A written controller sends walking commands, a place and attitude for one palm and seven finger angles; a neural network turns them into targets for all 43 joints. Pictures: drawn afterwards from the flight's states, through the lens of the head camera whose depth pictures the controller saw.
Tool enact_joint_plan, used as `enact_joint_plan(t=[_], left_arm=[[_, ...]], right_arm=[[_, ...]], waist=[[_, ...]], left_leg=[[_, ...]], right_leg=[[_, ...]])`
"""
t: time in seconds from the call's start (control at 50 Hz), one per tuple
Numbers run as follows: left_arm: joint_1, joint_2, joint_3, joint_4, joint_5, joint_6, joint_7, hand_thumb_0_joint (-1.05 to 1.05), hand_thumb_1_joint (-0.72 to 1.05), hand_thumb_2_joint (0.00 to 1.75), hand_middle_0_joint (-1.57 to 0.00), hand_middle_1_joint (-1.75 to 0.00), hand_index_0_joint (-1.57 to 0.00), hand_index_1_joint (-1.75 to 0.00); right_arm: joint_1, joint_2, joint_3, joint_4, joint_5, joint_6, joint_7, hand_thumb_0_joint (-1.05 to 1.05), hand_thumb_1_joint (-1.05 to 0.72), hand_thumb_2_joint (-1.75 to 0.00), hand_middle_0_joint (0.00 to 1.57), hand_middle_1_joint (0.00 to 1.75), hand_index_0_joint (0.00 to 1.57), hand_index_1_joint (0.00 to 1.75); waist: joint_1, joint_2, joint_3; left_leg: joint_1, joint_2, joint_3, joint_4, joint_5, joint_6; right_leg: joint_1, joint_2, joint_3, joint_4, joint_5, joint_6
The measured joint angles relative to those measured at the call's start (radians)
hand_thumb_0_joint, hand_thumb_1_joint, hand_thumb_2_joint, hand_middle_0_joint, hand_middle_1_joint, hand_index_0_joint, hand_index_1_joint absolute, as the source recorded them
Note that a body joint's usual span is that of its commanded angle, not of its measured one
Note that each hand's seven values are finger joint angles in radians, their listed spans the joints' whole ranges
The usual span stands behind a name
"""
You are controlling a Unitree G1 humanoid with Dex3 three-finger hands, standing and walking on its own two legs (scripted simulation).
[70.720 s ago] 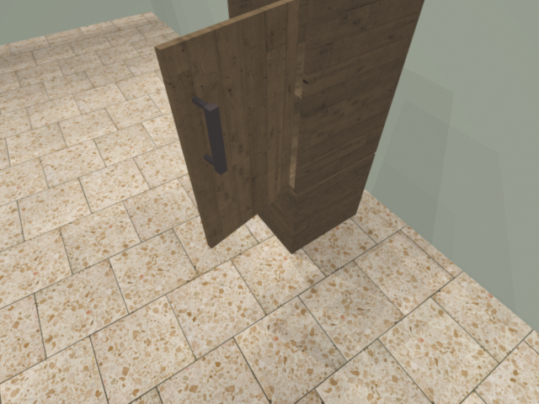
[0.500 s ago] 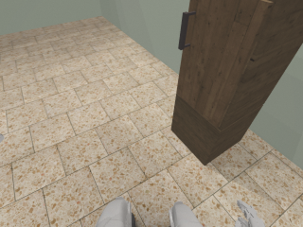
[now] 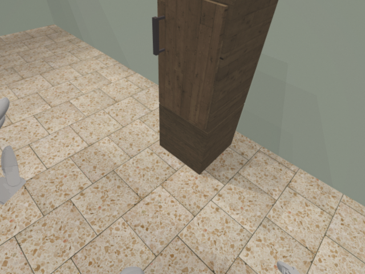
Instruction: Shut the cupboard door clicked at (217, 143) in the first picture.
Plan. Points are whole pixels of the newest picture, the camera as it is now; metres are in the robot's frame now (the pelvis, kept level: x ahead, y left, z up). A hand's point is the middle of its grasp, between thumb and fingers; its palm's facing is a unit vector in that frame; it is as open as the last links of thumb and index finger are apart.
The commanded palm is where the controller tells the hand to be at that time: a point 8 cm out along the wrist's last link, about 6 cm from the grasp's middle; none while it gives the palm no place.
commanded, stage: stop stepping back and stand still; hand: left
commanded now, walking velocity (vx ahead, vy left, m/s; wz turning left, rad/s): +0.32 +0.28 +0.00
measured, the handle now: (159, 35) +1.06 +0.16 +0.08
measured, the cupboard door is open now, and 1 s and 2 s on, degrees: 0 0 0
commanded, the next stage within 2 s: let the arm hang, fingers relaxed in 0.84 s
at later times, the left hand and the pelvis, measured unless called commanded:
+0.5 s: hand (2, 143) +0.25 +0.30 +0.22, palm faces +0.47 -0.75 -0.47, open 7.4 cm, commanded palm +0.19 +0.33 +0.19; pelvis +0.03 +0.04 +0.00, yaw -3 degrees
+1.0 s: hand (12, 156) +0.28 +0.33 +0.14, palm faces +0.29 -0.82 -0.50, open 7.4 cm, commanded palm none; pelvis +0.03 +0.08 +0.01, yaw -4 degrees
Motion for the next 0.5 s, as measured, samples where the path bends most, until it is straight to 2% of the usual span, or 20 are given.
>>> enact_joint_plan(t=[0.04,0.1,0.16,0.2,0.26,0.3,0.36,0.4,0.42,0.46,0.5], left_arm=[[0.012,0.016,0.046,0.020,-0.006,-0.040,0.004,0.02,0.88,0.90,-0.21,-0.30,-0.22,-0.31],[0.034,0.004,0.082,0.109,-0.026,-0.080,0.015,0.01,0.89,0.90,-0.21,-0.30,-0.21,-0.31],[0.014,-0.017,0.052,0.233,-0.036,-0.074,0.014,0.01,0.89,0.90,-0.21,-0.30,-0.21,-0.30],[0.001,-0.039,0.016,0.291,-0.037,-0.052,0.012,0.01,0.89,0.90,-0.21,-0.30,-0.21,-0.30],[0.013,-0.083,-0.036,0.290,-0.030,-0.024,0.010,0.01,0.89,0.90,-0.20,-0.30,-0.21,-0.30],[0.030,-0.105,-0.063,0.234,-0.021,-0.014,0.008,0.01,0.89,0.90,-0.21,-0.30,-0.21,-0.30],[0.043,-0.105,-0.077,0.103,-0.011,-0.019,0.009,0.02,0.89,0.90,-0.21,-0.30,-0.21,-0.30],[0.041,-0.088,-0.062,0.021,-0.011,-0.037,0.013,0.02,0.89,0.90,-0.21,-0.30,-0.21,-0.31],[0.030,-0.070,-0.042,-0.003,-0.013,-0.048,0.017,0.02,0.89,0.90,-0.21,-0.30,-0.21,-0.31],[-0.012,-0.033,0.004,-0.002,-0.019,-0.060,0.027,0.02,0.89,0.90,-0.21,-0.30,-0.21,-0.31],[-0.038,-0.007,0.051,0.038,-0.028,-0.059,0.028,0.01,0.89,0.90,-0.21,-0.30,-0.21,-0.31]], right_arm=[[0.010,-0.025,-0.024,0.019,0.004,0.009,-0.002,0.01,-0.90,-0.90,0.21,0.30,0.21,0.30],[0.029,-0.073,-0.056,-0.002,0.018,0.005,-0.009,0.01,-0.90,-0.90,0.20,0.30,0.21,0.30],[0.037,-0.108,-0.078,-0.015,0.033,-0.001,-0.008,0.01,-0.90,-0.90,0.20,0.30,0.20,0.29],[0.036,-0.112,-0.085,-0.009,0.038,-0.002,-0.006,0.01,-0.90,-0.90,0.20,0.30,0.20,0.29],[0.034,-0.092,-0.080,0.001,0.037,-0.008,-0.005,0.01,-0.90,-0.90,0.20,0.30,0.20,0.29],[0.034,-0.068,-0.070,0.003,0.032,-0.021,-0.007,0.01,-0.91,-0.90,0.20,0.30,0.20,0.29],[0.033,-0.033,-0.049,-0.009,0.018,-0.049,-0.012,0.01,-0.90,-0.90,0.20,0.30,0.20,0.29],[0.029,-0.028,-0.036,-0.033,0.012,-0.069,-0.018,0.01,-0.90,-0.90,0.20,0.30,0.20,0.29],[0.013,-0.018,-0.034,-0.037,0.010,-0.074,-0.021,0.01,-0.90,-0.90,0.20,0.30,0.20,0.29],[-0.031,0.013,-0.022,-0.040,0.014,-0.065,-0.022,0.01,-0.90,-0.90,0.20,0.30,0.20,0.29],[-0.070,0.036,-0.001,-0.053,0.012,-0.059,-0.020,0.01,-0.90,-0.90,0.20,0.30,0.20,0.29]], waist=[[0.006,-0.005,-0.015],[-0.010,0.029,-0.039],[-0.030,0.071,-0.036],[-0.035,0.083,-0.024],[-0.030,0.073,-0.003],[-0.017,0.053,0.013],[0.007,0.026,0.028],[0.017,0.045,0.023],[0.015,0.044,0.021],[0.022,0.018,0.028],[0.024,0.023,0.021]], left_leg=[[-0.047,-0.042,0.002,0.130,0.093,-0.012],[-0.087,-0.067,0.025,0.168,0.185,-0.017],[-0.095,-0.065,0.043,0.107,0.226,-0.012],[-0.077,-0.058,0.050,0.040,0.230,-0.006],[-0.013,-0.044,0.057,-0.102,0.216,0.007],[0.053,-0.039,0.064,-0.222,0.198,0.017],[0.176,-0.042,0.067,-0.411,0.202,0.030],[0.267,-0.037,0.061,-0.535,0.216,0.038],[0.279,-0.042,0.056,-0.553,0.184,0.023],[0.274,-0.065,0.073,-0.522,0.168,0.014],[0.274,-0.067,0.090,-0.509,0.164,0.019]], right_leg=[[0.024,0.001,0.029,-0.066,0.037,0.008],[0.052,-0.001,0.059,-0.156,0.095,0.018],[0.067,-0.008,0.059,-0.188,0.113,0.027],[0.073,-0.014,0.056,-0.191,0.112,0.032],[0.085,-0.023,0.057,-0.188,0.102,0.036],[0.094,-0.028,0.059,-0.181,0.092,0.040],[0.092,-0.031,0.060,-0.143,0.058,0.048],[0.075,-0.014,0.052,-0.093,0.021,0.058],[0.057,-0.017,0.051,-0.055,-0.004,0.065],[0.036,-0.041,0.076,0.003,-0.025,0.077],[0.026,-0.051,0.069,0.008,-0.024,0.089]])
